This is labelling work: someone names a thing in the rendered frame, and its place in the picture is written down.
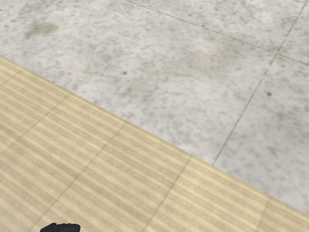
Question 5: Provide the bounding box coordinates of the robot left hand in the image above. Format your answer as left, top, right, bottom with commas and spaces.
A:
40, 222, 81, 232

